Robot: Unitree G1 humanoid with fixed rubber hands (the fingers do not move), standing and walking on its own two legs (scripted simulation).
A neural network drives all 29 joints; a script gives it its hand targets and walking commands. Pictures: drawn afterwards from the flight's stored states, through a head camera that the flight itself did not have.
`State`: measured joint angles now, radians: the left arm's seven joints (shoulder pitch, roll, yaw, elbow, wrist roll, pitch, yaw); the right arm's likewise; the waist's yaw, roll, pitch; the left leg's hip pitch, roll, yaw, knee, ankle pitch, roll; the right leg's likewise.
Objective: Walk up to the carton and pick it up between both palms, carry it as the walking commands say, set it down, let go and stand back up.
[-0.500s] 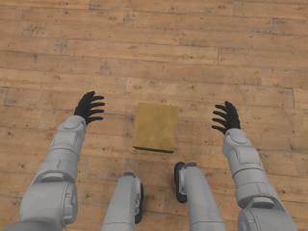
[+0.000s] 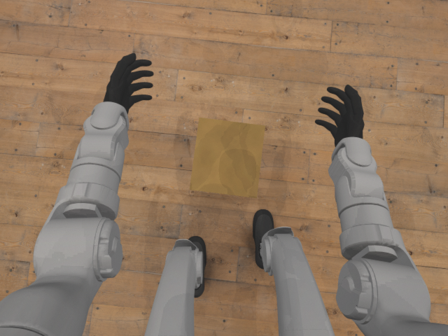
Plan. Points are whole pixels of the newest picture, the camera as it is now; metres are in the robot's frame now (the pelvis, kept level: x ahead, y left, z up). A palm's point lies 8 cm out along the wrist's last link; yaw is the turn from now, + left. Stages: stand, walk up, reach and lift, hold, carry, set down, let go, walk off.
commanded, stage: reach and lift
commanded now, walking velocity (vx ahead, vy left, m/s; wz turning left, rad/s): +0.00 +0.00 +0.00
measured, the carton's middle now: (227, 160) +0.43 -0.02 -0.56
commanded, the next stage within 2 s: none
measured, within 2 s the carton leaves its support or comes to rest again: neither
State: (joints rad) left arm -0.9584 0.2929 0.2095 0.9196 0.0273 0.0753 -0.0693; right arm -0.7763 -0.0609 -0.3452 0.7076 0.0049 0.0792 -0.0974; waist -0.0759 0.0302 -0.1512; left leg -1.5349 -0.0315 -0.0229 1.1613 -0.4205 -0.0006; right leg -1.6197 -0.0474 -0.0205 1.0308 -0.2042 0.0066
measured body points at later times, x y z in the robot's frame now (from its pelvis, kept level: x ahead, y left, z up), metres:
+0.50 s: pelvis -0.03 +0.00 -0.13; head +0.30 -0.02 +0.19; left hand +0.49 +0.17 -0.27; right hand +0.42 -0.22 -0.28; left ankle +0.03 +0.12 -0.61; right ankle +0.11 -0.13 -0.61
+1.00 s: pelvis -0.04 +0.00 -0.23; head +0.31 -0.02 +0.05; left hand +0.49 +0.15 -0.42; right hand +0.44 -0.24 -0.41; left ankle +0.03 +0.12 -0.61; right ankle +0.11 -0.13 -0.61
